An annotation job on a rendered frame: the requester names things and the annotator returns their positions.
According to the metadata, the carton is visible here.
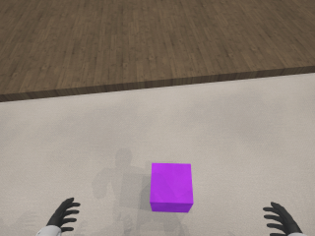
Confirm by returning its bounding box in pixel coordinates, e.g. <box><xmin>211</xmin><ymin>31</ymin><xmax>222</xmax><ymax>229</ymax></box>
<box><xmin>150</xmin><ymin>162</ymin><xmax>194</xmax><ymax>213</ymax></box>

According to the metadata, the right robot hand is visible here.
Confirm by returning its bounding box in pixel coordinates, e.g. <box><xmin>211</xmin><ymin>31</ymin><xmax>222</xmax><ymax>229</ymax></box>
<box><xmin>263</xmin><ymin>202</ymin><xmax>303</xmax><ymax>236</ymax></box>

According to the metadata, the robot left forearm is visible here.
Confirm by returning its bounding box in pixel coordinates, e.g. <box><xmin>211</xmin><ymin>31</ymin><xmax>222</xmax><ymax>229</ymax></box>
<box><xmin>35</xmin><ymin>225</ymin><xmax>62</xmax><ymax>236</ymax></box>

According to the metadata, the left robot hand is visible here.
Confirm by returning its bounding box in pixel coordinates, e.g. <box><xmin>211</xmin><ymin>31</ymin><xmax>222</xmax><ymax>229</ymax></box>
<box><xmin>46</xmin><ymin>198</ymin><xmax>81</xmax><ymax>233</ymax></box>

